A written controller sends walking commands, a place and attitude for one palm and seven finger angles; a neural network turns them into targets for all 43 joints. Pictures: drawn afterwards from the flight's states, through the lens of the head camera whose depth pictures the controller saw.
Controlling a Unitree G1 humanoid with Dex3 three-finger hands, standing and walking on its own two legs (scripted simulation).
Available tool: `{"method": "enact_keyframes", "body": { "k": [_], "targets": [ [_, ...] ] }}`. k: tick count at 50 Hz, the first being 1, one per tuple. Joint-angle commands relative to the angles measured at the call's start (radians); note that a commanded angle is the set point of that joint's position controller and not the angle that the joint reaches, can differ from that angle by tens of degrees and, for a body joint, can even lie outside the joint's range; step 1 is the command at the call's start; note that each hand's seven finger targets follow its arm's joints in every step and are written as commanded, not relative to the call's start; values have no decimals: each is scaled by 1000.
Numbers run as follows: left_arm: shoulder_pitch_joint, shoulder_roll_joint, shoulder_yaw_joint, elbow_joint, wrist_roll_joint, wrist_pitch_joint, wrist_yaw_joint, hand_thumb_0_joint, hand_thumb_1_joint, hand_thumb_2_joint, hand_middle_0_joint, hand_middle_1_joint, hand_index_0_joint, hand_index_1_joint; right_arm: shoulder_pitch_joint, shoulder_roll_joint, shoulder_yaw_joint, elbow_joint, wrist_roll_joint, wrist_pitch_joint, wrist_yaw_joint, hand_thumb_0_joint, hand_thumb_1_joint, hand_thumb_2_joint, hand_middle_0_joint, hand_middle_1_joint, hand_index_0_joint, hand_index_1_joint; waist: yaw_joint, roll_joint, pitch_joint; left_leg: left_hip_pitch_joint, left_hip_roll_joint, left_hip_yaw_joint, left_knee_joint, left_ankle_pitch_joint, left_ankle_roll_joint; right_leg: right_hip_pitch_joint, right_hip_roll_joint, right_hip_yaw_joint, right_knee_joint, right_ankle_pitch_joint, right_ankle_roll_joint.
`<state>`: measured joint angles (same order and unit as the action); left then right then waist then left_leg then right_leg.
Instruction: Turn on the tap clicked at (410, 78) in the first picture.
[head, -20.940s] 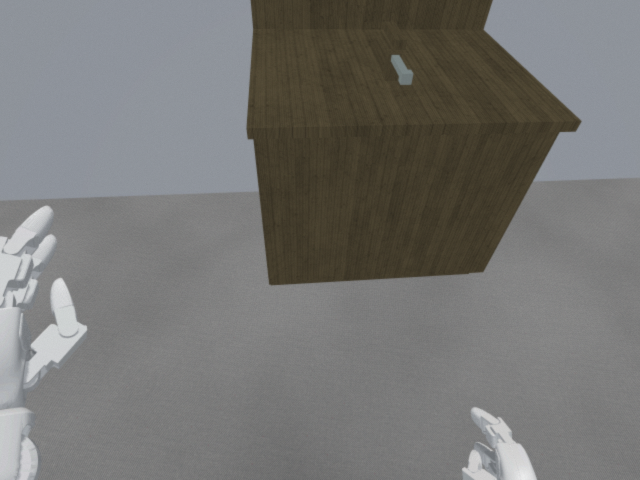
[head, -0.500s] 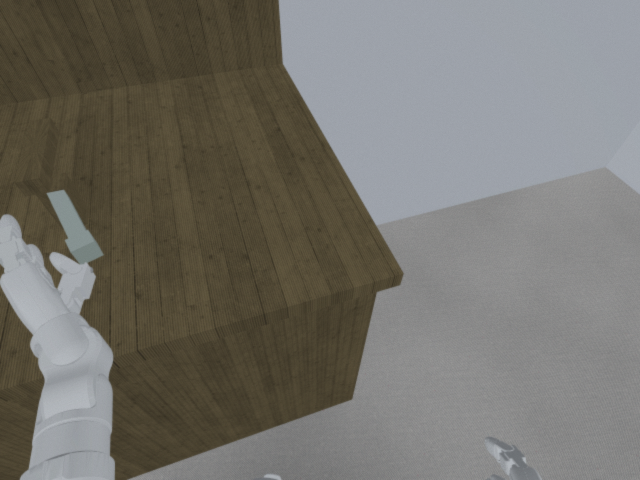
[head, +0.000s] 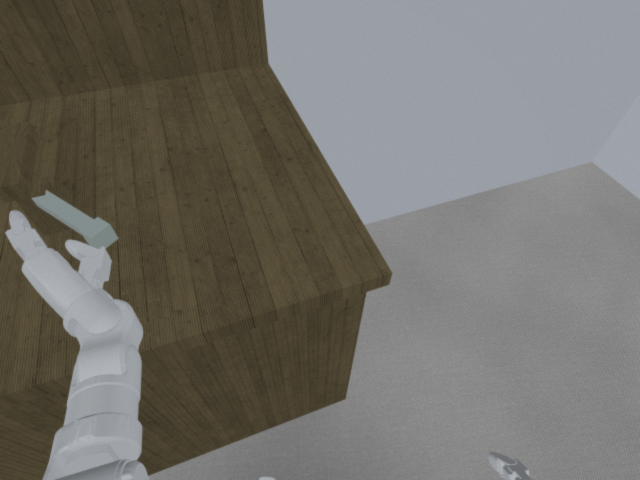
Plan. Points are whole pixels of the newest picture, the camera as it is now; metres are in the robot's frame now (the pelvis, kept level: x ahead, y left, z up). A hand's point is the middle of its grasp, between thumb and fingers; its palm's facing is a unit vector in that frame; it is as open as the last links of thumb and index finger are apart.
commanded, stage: push the lever round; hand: left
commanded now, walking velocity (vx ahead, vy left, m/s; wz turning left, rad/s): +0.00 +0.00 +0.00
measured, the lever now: (99, 234) +0.39 +0.30 +0.09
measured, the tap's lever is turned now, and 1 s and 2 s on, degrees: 37 63 79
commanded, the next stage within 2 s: lift the hand up off the lever in 1.38 s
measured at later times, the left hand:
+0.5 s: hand (128, 235) +0.40 +0.27 +0.08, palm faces +0.85 -0.52 -0.06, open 7.7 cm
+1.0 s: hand (138, 221) +0.43 +0.27 +0.08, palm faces +0.88 -0.47 -0.08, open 7.7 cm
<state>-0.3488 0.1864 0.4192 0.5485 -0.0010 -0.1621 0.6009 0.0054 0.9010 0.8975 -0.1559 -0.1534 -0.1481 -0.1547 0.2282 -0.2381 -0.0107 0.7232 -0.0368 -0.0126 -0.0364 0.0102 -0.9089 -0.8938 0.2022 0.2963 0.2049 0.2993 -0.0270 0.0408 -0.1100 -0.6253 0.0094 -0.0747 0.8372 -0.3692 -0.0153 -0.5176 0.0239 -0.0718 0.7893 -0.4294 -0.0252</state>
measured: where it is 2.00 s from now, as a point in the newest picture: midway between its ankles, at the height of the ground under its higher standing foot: outside the picture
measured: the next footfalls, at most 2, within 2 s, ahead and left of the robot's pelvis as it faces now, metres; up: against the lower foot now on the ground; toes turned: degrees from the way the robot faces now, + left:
none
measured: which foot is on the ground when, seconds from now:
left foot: down 0.00-1.00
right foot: down 0.00-1.00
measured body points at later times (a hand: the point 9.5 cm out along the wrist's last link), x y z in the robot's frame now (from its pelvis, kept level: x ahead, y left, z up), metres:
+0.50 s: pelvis +0.01 +0.00 +0.00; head +0.04 +0.00 +0.45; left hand +0.35 +0.30 +0.09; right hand +0.12 -0.25 -0.12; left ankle +0.03 +0.13 -0.70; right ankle -0.02 -0.11 -0.70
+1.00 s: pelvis +0.01 +0.00 +0.00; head +0.05 +0.00 +0.45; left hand +0.38 +0.29 +0.09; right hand +0.07 -0.26 -0.13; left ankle +0.03 +0.13 -0.70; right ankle -0.02 -0.11 -0.70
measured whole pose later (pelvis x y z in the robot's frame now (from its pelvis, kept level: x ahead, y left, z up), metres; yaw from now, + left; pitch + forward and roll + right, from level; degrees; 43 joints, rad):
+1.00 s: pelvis +0.01 +0.00 +0.00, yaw +0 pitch +12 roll -2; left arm -0.64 0.17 0.51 0.86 0.11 -0.18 0.84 0.01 0.93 0.91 -0.16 -0.15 -0.13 -0.15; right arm 0.28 -0.22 -0.04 0.77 -0.10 0.05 0.04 0.01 -0.91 -0.89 0.20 0.30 0.20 0.30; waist -0.08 0.04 -0.14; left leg -0.68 0.01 -0.08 0.85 -0.38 -0.02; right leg -0.57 0.03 -0.08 0.80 -0.44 -0.03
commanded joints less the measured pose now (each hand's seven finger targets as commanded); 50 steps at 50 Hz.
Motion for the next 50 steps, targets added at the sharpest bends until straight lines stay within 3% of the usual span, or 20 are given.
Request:
{"method": "enact_keyframes", "body": {
  "k": [1,5,7,13,18,20,23,25,28,32,33,34,36,38,39,42,43,44,46,50],
  "targets": [
    [-382,205,-16,-213,42,-69,39,0,900,900,-150,-150,-150,-150,-41,-131,-48,-110,-1,-33,-7,0,-900,-900,200,300,200,300,-22,-5,-261,177,-22,18,-96,208,39,64,-3,36,-133,284,0],
    [-372,175,-31,-231,60,-69,66,0,900,900,-150,-150,-150,-150,-37,-125,-55,-109,-7,-31,4,0,-900,-900,200,300,200,300,-8,48,-298,211,-20,17,-94,270,31,77,-1,28,-117,324,-8],
    [-377,164,-36,-219,62,-64,81,0,900,900,-150,-150,-150,-150,-32,-126,-56,-105,-10,-31,10,0,-900,-900,200,300,200,300,-12,5,-299,203,-18,16,-90,277,32,83,-1,25,-117,337,-5],
    [-472,148,-38,-154,78,-54,121,0,900,900,-150,-150,-150,-150,-38,-126,-55,-77,-17,-25,14,0,-900,-900,200,300,200,300,-30,8,-257,196,-17,12,-99,235,32,45,-2,21,-131,281,-4],
    [-511,147,-24,-113,95,-51,152,0,900,900,-150,-150,-150,-150,-24,-122,-59,-66,-25,-15,26,0,-900,-900,200,300,200,300,-25,21,-293,206,-19,10,-91,267,26,51,-3,14,-121,303,-7],
    [-531,118,-47,-100,96,-51,160,0,900,900,-150,-150,-150,-150,-23,-118,-58,-74,-28,-13,32,0,-900,-900,200,300,200,300,-32,-10,-300,202,-19,16,-84,277,30,58,-5,11,-120,326,-4],
    [-508,148,2,-64,103,-47,180,0,900,900,-150,-150,-150,-150,-13,-120,-63,-66,-35,-3,38,0,-900,-900,200,300,200,300,-20,-1,-311,198,-19,18,-79,308,29,66,-4,10,-113,351,-4],
    [-559,119,-31,-48,106,-45,184,0,900,900,-150,-150,-150,-150,-13,-115,-60,-70,-35,0,45,0,-900,-900,200,300,200,300,-35,-4,-290,186,-20,19,-81,285,30,54,-7,8,-117,334,-2],
    [-553,178,34,-4,115,-42,202,0,900,900,-150,-150,-150,-150,-5,-120,-64,-60,-40,10,46,0,-900,-900,200,300,200,300,-27,-3,-293,169,-22,21,-78,274,33,57,-6,11,-120,325,-1],
    [-655,145,-6,-2,125,-56,214,0,900,900,-150,-150,-150,-150,5,-116,-63,-60,-45,13,55,0,-900,-900,200,300,200,300,-51,-3,-307,182,-19,15,-72,273,33,34,-7,6,-115,316,-1],
    [-666,153,4,4,131,-60,220,0,900,900,-150,-150,-150,-150,7,-118,-65,-48,-47,14,55,0,-900,-900,200,300,200,300,-51,29,-297,194,-16,6,-79,268,28,12,-4,3,-115,288,-5],
    [-698,118,-28,-5,132,-68,224,0,900,900,-150,-150,-150,-150,10,-114,-64,-53,-49,11,61,0,-900,-900,200,300,200,300,-59,35,-308,210,-16,5,-75,277,28,1,-3,-1,-109,290,-5],
    [-682,119,-25,35,138,-69,231,0,900,900,-150,-150,-150,-150,16,-117,-67,-48,-53,8,66,0,-900,-900,200,300,200,300,-60,12,-319,200,-18,11,-66,275,33,4,-1,0,-109,297,-3],
    [-677,175,26,45,145,-73,236,0,900,900,-150,-150,-150,-150,30,-123,-71,-38,-57,16,66,0,-900,-900,200,300,200,300,-48,27,-335,197,-18,9,-65,289,29,16,-1,1,-103,307,-6],
    [-690,147,-1,38,142,-75,233,0,900,900,-150,-150,-150,-150,32,-119,-69,-48,-55,17,69,0,-900,-900,200,300,200,300,-58,16,-350,199,-20,13,-63,295,33,21,-2,2,-101,320,-3],
    [-682,179,30,88,140,-68,232,0,900,900,-150,-150,-150,-150,44,-122,-71,-47,-55,26,68,0,-900,-900,200,300,200,300,-57,-22,-336,165,-21,23,-57,285,40,41,-3,8,-107,342,3],
    [-680,226,70,113,144,-65,233,0,900,900,-150,-150,-150,-150,47,-128,-71,-37,-55,33,64,0,-900,-900,200,300,200,300,-54,-14,-317,150,-20,18,-63,270,40,38,-4,11,-110,325,2],
    [-734,198,34,93,146,-72,229,0,900,900,-150,-150,-150,-150,49,-124,-66,-45,-55,34,67,0,-900,-900,200,300,200,300,-66,4,-314,154,-22,21,-67,270,41,34,-8,10,-110,328,4],
    [-718,203,40,96,149,-79,229,0,900,900,-150,-150,-150,-150,57,-123,-72,-45,-58,33,68,0,-900,-900,200,300,200,300,-63,3,-348,170,-22,27,-59,289,43,47,-4,12,-109,354,4],
    [-739,223,49,131,160,-84,227,0,900,900,-150,-150,-150,-150,69,-125,-71,-40,-58,40,68,0,-900,-900,200,300,200,300,-69,-17,-316,148,-21,23,-67,262,46,41,-5,12,-114,332,5]
  ]
}}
